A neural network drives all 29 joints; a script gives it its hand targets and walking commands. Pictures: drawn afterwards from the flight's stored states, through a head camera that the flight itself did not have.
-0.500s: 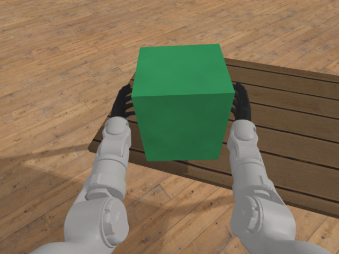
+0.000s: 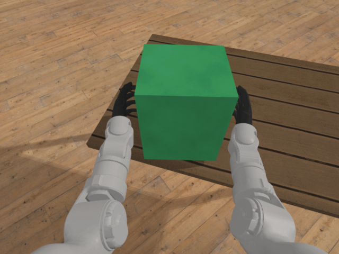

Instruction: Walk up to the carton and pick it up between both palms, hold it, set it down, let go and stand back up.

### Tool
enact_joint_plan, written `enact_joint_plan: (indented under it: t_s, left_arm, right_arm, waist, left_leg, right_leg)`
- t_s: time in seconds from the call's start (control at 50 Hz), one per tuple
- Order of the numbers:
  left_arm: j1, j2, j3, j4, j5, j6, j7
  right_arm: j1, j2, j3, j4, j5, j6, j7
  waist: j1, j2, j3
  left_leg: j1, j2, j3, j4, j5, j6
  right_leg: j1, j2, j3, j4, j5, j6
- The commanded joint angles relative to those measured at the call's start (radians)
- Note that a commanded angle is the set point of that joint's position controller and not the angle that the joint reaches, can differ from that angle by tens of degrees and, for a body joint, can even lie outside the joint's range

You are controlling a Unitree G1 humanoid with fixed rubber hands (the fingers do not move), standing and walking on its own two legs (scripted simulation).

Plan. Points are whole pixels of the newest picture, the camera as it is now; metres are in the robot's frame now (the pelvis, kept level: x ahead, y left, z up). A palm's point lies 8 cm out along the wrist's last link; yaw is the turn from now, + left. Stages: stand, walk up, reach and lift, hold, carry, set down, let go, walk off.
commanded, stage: set down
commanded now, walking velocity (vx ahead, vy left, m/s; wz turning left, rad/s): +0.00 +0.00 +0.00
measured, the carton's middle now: (181, 105) +0.47 -0.10 +0.03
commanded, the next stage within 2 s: none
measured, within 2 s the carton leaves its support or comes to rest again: rests again in 0.56 s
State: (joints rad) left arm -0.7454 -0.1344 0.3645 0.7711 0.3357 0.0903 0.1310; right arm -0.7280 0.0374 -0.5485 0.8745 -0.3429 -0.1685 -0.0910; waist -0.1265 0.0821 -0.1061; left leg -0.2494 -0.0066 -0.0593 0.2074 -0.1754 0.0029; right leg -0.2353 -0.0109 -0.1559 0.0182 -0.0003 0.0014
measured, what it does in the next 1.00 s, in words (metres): stands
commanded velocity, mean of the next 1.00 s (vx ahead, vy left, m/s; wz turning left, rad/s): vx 0.00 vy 0.00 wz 0.00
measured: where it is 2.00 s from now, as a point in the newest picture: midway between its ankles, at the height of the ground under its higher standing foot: outside the picture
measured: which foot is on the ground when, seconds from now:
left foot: down 0.00-1.00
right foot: down 0.00-1.00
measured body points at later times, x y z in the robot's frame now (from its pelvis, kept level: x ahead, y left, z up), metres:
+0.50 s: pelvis -0.01 -0.01 +0.00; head +0.06 -0.03 +0.44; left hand +0.44 +0.06 +0.07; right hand +0.40 -0.24 +0.06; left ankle -0.07 +0.11 -0.75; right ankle -0.02 -0.12 -0.75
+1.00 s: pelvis -0.02 -0.01 +0.00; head +0.07 -0.04 +0.44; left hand +0.44 +0.06 +0.06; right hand +0.39 -0.24 +0.06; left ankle -0.07 +0.11 -0.75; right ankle -0.02 -0.12 -0.75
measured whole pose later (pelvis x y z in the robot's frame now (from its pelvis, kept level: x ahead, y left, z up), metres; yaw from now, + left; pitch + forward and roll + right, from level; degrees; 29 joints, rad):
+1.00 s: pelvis -0.02 -0.01 +0.00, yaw +0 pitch +14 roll +0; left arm -0.85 -0.11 0.54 0.88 0.41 -0.07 0.03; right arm -0.83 0.12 -0.76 0.78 -0.57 -0.15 0.00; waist -0.10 0.07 -0.05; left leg -0.28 0.00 -0.05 0.16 -0.12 -0.01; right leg -0.31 -0.01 -0.15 0.07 0.00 -0.01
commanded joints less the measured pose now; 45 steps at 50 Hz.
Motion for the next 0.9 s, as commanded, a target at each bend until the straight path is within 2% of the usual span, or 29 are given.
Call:
enact_joint_plan:
  t_s: [0.0, 0.04, 0.1, 0.14, 0.16, 0.2, 0.22, 0.28, 0.36, 0.4, 0.42, 0.5, 0.58, 0.6, 0.64, 0.66, 0.68, 0.74, 0.78, 0.84, 0.88]
  left_arm:
    - [-0.648, -0.491, -0.328, -0.093, 0.000, -0.059, -0.147]
    - [-0.637, -0.495, -0.335, -0.100, -0.004, -0.054, -0.152]
    - [-0.657, -0.474, -0.314, -0.084, -0.010, -0.062, -0.161]
    - [-0.672, -0.443, -0.292, -0.081, -0.007, -0.073, -0.160]
    - [-0.672, -0.459, -0.298, -0.085, -0.005, -0.077, -0.158]
    - [-0.691, -0.467, -0.304, -0.090, -0.007, -0.085, -0.156]
    - [-0.689, -0.461, -0.292, -0.089, 0.005, -0.088, -0.156]
    - [-0.678, -0.429, -0.247, -0.049, 0.016, -0.098, -0.168]
    - [-0.662, -0.390, -0.199, -0.049, 0.035, -0.097, -0.175]
    - [-0.677, -0.376, -0.186, -0.046, 0.042, -0.105, -0.175]
    - [-0.670, -0.369, -0.174, -0.027, 0.042, -0.109, -0.177]
    - [-0.665, -0.361, -0.170, -0.004, 0.049, -0.144, -0.181]
    - [-0.660, -0.317, -0.119, 0.035, 0.062, -0.164, -0.182]
    - [-0.655, -0.326, -0.122, 0.039, 0.068, -0.164, -0.182]
    - [-0.656, -0.323, -0.113, 0.044, 0.074, -0.168, -0.183]
    - [-0.648, -0.334, -0.127, 0.038, 0.074, -0.171, -0.180]
    - [-0.670, -0.333, -0.127, 0.038, 0.068, -0.176, -0.177]
    - [-0.654, -0.313, -0.103, 0.049, 0.086, -0.189, -0.180]
    - [-0.643, -0.301, -0.082, 0.069, 0.086, -0.185, -0.186]
    - [-0.635, -0.272, -0.064, 0.072, 0.080, -0.183, -0.189]
    - [-0.644, -0.293, -0.065, 0.059, 0.088, -0.187, -0.190]
  right_arm:
    - [-0.633, 0.414, 0.301, -0.080, -0.042, -0.044, 0.163]
    - [-0.638, 0.413, 0.293, -0.094, -0.052, -0.034, 0.166]
    - [-0.666, 0.411, 0.290, -0.112, -0.054, -0.035, 0.166]
    - [-0.674, 0.407, 0.284, -0.117, -0.058, -0.037, 0.165]
    - [-0.677, 0.412, 0.278, -0.105, -0.059, -0.043, 0.167]
    - [-0.681, 0.421, 0.259, -0.115, -0.077, -0.050, 0.166]
    - [-0.680, 0.407, 0.238, -0.121, -0.087, -0.048, 0.166]
    - [-0.661, 0.412, 0.218, -0.105, -0.115, -0.033, 0.168]
    - [-0.652, 0.396, 0.190, -0.092, -0.119, -0.017, 0.168]
    - [-0.660, 0.396, 0.172, -0.108, -0.143, -0.013, 0.173]
    - [-0.674, 0.396, 0.171, -0.115, -0.152, -0.015, 0.176]
    - [-0.663, 0.398, 0.169, -0.109, -0.161, -0.039, 0.174]
    - [-0.657, 0.381, 0.130, -0.102, -0.193, -0.033, 0.179]
    - [-0.652, 0.379, 0.123, -0.097, -0.197, -0.031, 0.182]
    - [-0.643, 0.394, 0.108, -0.091, -0.203, -0.031, 0.187]
    - [-0.641, 0.392, 0.107, -0.093, -0.203, -0.031, 0.187]
    - [-0.661, 0.399, 0.106, -0.091, -0.215, -0.031, 0.190]
    - [-0.636, 0.391, 0.087, -0.081, -0.230, -0.035, 0.193]
    - [-0.632, 0.388, 0.070, -0.069, -0.232, -0.025, 0.192]
    - [-0.625, 0.389, 0.067, -0.098, -0.239, -0.011, 0.192]
    - [-0.620, 0.403, 0.055, -0.091, -0.245, -0.009, 0.200]
  waist:
    - [-0.048, -0.059, -0.602]
    - [-0.057, -0.075, -0.605]
    - [-0.047, -0.065, -0.616]
    - [-0.039, -0.082, -0.624]
    - [-0.050, -0.072, -0.630]
    - [-0.052, -0.061, -0.656]
    - [-0.051, -0.049, -0.651]
    - [-0.056, -0.067, -0.616]
    - [-0.040, -0.061, -0.573]
    - [-0.043, -0.081, -0.566]
    - [-0.034, -0.099, -0.568]
    - [-0.030, -0.081, -0.597]
    - [-0.026, -0.108, -0.517]
    - [-0.018, -0.082, -0.522]
    - [-0.013, -0.072, -0.542]
    - [-0.026, -0.065, -0.541]
    - [-0.018, -0.061, -0.557]
    - [-0.007, -0.058, -0.539]
    - [-0.015, -0.061, -0.500]
    - [-0.001, -0.077, -0.479]
    - [0.006, -0.050, -0.492]
  left_leg:
    - [0.107, 0.015, -0.018, 0.074, 0.616, -0.089]
    - [0.128, 0.018, -0.019, 0.069, 0.618, -0.092]
    - [0.097, 0.010, -0.010, 0.061, 0.589, -0.085]
    - [0.093, 0.011, -0.015, 0.057, 0.575, -0.080]
    - [0.101, 0.012, -0.015, 0.062, 0.590, -0.086]
    - [0.089, 0.008, -0.012, 0.069, 0.608, -0.088]
    - [0.093, 0.002, -0.009, 0.064, 0.586, -0.084]
    - [0.063, -0.003, -0.004, 0.040, 0.491, -0.075]
    - [0.047, -0.007, -0.010, 0.020, 0.463, -0.068]
    - [0.047, -0.005, -0.009, 0.008, 0.423, -0.068]
    - [0.034, -0.008, -0.002, 0.007, 0.415, -0.063]
    - [-0.002, -0.010, 0.000, -0.004, 0.426, -0.054]
    - [0.023, -0.010, 0.000, -0.011, 0.384, -0.056]
    - [0.028, -0.007, -0.004, -0.015, 0.382, -0.060]
    - [0.031, -0.007, 0.001, -0.017, 0.367, -0.062]
    - [0.048, 0.002, -0.001, -0.011, 0.395, -0.064]
    - [0.047, 0.002, -0.003, -0.011, 0.385, -0.065]
    - [0.041, -0.003, 0.005, -0.021, 0.364, -0.065]
    - [0.032, -0.001, 0.006, -0.018, 0.368, -0.066]
    - [0.011, -0.006, 0.005, -0.022, 0.294, -0.053]
    - [0.033, -0.006, 0.007, -0.029, 0.299, -0.061]
  right_leg:
    - [0.436, 0.030, 0.061, 0.180, 0.549, -0.002]
    - [0.441, 0.038, 0.054, 0.179, 0.543, 0.003]
    - [0.450, 0.033, 0.050, 0.183, 0.564, 0.009]
    - [0.448, 0.031, 0.051, 0.191, 0.562, 0.015]
    - [0.444, 0.031, 0.049, 0.192, 0.578, 0.010]
    - [0.438, 0.027, 0.054, 0.188, 0.592, 0.009]
    - [0.434, 0.028, 0.055, 0.189, 0.577, 0.014]
    - [0.468, 0.026, 0.045, 0.195, 0.567, 0.015]
    - [0.474, 0.025, 0.047, 0.204, 0.555, 0.023]
    - [0.481, 0.026, 0.035, 0.207, 0.535, 0.024]
    - [0.483, 0.027, 0.039, 0.202, 0.530, 0.025]
    - [0.496, 0.016, 0.044, 0.216, 0.587, 0.031]
    - [0.450, 0.025, 0.039, 0.203, 0.523, 0.030]
    - [0.436, 0.022, 0.041, 0.202, 0.514, 0.028]
    - [0.418, 0.022, 0.037, 0.192, 0.480, 0.026]
    - [0.392, 0.025, 0.039, 0.195, 0.479, 0.025]
    - [0.378, 0.025, 0.036, 0.184, 0.465, 0.022]
    - [0.385, 0.024, 0.033, 0.190, 0.458, 0.029]
    - [0.378, 0.028, 0.031, 0.186, 0.461, 0.025]
    - [0.358, 0.021, 0.036, 0.191, 0.398, 0.031]
    - [0.327, 0.019, 0.033, 0.185, 0.373, 0.028]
